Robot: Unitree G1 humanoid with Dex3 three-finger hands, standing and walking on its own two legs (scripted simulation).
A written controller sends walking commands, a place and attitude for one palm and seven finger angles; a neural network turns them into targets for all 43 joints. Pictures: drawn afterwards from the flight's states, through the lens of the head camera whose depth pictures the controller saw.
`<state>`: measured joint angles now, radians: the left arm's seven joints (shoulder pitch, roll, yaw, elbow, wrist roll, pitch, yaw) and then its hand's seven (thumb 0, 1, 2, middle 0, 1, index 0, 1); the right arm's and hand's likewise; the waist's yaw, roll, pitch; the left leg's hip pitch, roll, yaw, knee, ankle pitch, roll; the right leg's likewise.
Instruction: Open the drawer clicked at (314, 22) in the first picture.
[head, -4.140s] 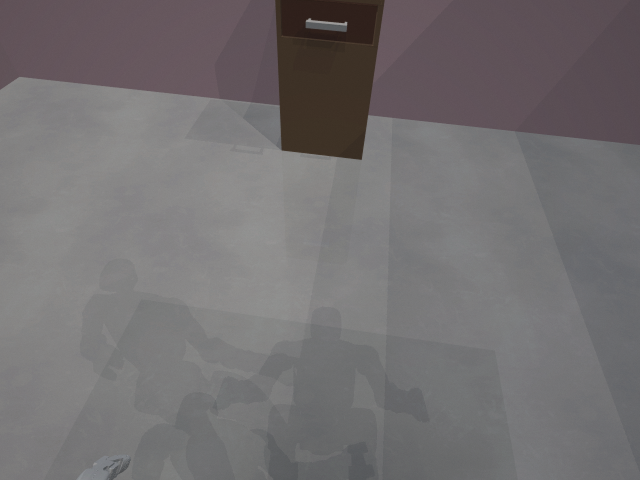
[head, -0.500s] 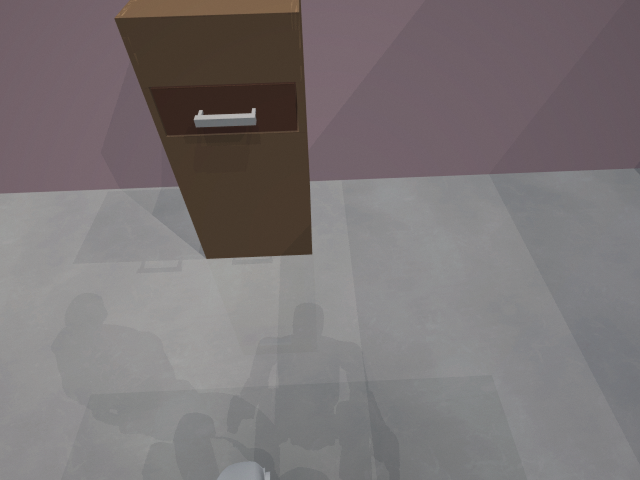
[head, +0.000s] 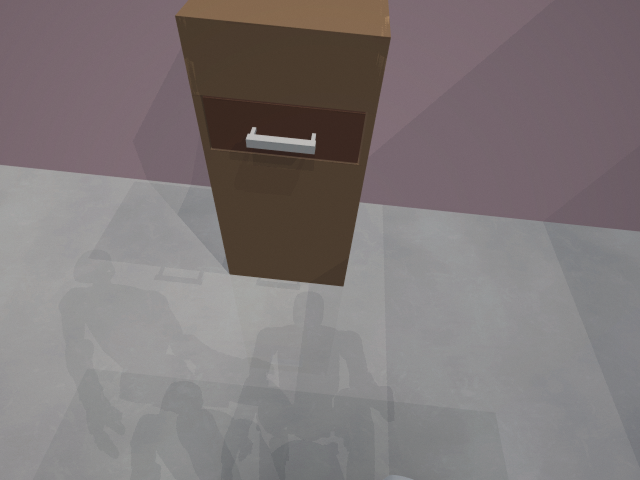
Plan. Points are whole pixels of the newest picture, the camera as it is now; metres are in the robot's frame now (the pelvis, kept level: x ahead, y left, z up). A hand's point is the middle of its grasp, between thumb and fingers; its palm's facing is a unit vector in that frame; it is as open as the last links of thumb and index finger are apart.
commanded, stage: take the last steps up to it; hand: left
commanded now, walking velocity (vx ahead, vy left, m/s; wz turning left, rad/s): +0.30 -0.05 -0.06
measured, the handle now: (282, 138) +0.86 +0.16 -0.10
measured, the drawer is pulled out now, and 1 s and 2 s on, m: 0.00 0.00 0.00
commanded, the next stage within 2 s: come to a stop and stand still in 0.86 s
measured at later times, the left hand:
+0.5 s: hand (242, 438) +0.20 +0.13 -0.15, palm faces +0.06 -0.97 -0.23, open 7.2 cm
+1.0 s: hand (234, 365) +0.31 +0.17 -0.17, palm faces +0.06 -0.99 -0.16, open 7.4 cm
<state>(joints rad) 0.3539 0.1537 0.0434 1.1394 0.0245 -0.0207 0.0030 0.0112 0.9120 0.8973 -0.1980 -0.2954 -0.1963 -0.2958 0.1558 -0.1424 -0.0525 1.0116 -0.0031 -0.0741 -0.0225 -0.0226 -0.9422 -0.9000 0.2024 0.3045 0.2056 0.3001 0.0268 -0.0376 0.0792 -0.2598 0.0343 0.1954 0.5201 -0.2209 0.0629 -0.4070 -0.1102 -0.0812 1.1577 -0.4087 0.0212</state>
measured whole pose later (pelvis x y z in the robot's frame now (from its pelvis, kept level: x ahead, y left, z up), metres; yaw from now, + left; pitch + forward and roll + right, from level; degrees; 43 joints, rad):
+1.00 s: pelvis +0.31 -0.01 +0.01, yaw +0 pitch -1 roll +0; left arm 0.28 0.16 0.05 1.09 0.03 -0.01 0.00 0.01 0.91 0.90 -0.20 -0.30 -0.19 -0.30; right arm 0.22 -0.16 -0.04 1.04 -0.01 -0.06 -0.03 -0.02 -0.95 -0.90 0.20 0.30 0.20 0.30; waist 0.01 -0.04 0.04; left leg -0.20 0.01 0.18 0.42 -0.21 0.06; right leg -0.46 -0.11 -0.06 1.01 -0.34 0.02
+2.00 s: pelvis +0.25 -0.01 +0.01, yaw +1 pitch -2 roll +1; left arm 0.29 0.13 0.00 1.13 0.01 0.01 0.03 0.01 0.91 0.90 -0.20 -0.30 -0.20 -0.30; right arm 0.25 -0.16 -0.01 1.13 0.00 0.02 -0.02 0.00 -0.92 -0.90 0.20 0.30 0.20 0.30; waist -0.01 0.01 0.03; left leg -0.19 0.01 0.09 0.40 -0.18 0.01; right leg -0.13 -0.01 -0.04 0.44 -0.27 -0.02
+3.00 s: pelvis +0.28 +0.02 +0.00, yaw +1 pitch +0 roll +0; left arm 0.30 0.14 0.00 1.09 0.02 -0.01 0.04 0.01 0.91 0.90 -0.20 -0.30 -0.20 -0.30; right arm 0.29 -0.15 0.02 1.10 -0.01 -0.02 -0.02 0.01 -0.91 -0.90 0.20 0.30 0.20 0.30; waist 0.00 -0.02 0.02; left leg -0.23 -0.03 0.08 0.48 -0.26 0.06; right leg -0.15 -0.05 -0.04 0.48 -0.33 0.03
